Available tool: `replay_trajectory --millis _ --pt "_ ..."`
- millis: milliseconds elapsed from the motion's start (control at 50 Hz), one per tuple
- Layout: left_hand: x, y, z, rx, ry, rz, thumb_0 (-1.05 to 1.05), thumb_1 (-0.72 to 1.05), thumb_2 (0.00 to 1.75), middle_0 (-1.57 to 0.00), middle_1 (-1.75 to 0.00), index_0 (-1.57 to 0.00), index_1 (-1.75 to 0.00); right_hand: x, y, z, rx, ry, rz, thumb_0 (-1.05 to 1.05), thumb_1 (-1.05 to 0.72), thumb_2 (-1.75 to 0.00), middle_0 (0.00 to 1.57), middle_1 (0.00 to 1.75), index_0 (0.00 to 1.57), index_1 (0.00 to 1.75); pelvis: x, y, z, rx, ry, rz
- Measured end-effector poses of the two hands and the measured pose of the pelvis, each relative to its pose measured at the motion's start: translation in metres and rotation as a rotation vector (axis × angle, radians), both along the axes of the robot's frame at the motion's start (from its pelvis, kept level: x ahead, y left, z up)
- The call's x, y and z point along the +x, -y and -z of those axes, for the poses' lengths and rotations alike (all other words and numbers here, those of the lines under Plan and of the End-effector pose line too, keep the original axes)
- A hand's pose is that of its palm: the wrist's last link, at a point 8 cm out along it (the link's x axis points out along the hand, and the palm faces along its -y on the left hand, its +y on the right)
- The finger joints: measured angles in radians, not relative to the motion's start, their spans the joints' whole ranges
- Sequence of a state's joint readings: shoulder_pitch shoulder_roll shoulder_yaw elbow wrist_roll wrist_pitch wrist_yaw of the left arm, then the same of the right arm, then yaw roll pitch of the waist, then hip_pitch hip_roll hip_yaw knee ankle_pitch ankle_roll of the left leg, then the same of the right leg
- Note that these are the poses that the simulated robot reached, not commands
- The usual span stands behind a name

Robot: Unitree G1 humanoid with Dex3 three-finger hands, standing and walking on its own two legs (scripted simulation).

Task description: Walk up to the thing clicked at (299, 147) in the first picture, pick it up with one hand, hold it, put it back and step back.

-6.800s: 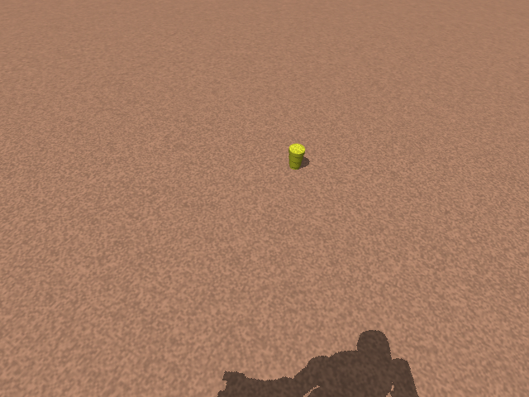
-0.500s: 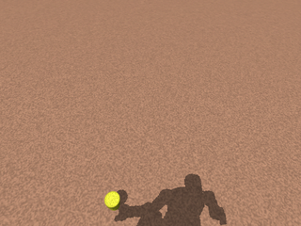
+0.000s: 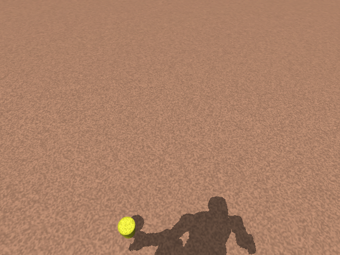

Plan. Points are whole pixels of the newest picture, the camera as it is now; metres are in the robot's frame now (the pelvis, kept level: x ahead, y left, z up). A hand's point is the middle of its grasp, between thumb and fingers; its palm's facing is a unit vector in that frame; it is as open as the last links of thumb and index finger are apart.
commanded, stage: stand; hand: left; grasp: from the side
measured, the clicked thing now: (127, 229) +0.37 +0.21 -0.72
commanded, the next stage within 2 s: go down in 0.68 s
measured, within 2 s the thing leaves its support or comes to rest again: neither
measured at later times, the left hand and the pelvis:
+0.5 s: hand out of the picture +0.07 +0.25 -0.15, palm faces -0.02 -0.94 -0.35, open 7.4 cm; pelvis +0.00 +0.00 +0.00, yaw +0 degrees
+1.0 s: hand out of the picture +0.15 +0.25 -0.16, palm faces +0.03 -0.95 -0.32, open 10.0 cm; pelvis -0.02 +0.00 -0.02, yaw +0 degrees
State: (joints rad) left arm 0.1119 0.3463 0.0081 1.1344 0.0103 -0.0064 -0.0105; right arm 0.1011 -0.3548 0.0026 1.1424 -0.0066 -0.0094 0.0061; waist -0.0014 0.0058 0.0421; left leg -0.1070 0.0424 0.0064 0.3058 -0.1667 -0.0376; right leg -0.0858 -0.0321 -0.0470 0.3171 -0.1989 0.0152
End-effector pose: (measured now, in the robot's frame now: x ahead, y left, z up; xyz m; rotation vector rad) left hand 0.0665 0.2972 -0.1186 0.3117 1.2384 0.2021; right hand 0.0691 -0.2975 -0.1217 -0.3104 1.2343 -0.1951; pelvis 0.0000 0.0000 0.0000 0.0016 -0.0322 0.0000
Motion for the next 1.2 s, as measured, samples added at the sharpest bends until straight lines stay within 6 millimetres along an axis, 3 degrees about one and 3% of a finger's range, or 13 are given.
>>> replay_trajectory --millis 800,840,1040,1200 --pt "-0.001 -0.002 0.000 0.004 -0.005 0.010 0.01 0.90 0.90 -0.20 -0.30 -0.20 -0.30 -0.007 0.000 0.001 0.000 -0.009 0.008 0.00 -0.91 -0.90 0.20 0.30 0.20 0.30 0.000 -0.001 0.000 0.001 0.001 0.008" --pt "0.007 0.001 -0.001 0.001 0.041 -0.011 0.01 0.88 0.88 -0.20 -0.28 -0.20 -0.28 -0.004 -0.003 0.000 0.000 0.038 0.017 0.01 -0.92 -0.90 0.20 0.30 0.20 0.30 -0.003 -0.001 0.002 0.001 -0.020 0.003" --pt "0.080 -0.003 0.010 -0.013 0.169 0.017 0.01 0.46 0.61 -0.07 -0.32 -0.08 -0.30 -0.002 -0.035 0.010 0.049 0.149 0.045 0.01 -0.99 -0.92 0.20 0.30 0.20 0.30 -0.015 -0.001 0.019 -0.001 -0.137 0.011" --pt "0.079 -0.014 0.019 0.014 0.133 0.015 0.00 0.04 0.48 -0.03 -0.35 -0.04 -0.34 0.007 -0.044 0.019 0.064 0.222 0.058 0.01 -0.94 -0.91 0.20 0.30 0.20 0.30 -0.010 -0.009 0.035 -0.007 -0.189 0.019"
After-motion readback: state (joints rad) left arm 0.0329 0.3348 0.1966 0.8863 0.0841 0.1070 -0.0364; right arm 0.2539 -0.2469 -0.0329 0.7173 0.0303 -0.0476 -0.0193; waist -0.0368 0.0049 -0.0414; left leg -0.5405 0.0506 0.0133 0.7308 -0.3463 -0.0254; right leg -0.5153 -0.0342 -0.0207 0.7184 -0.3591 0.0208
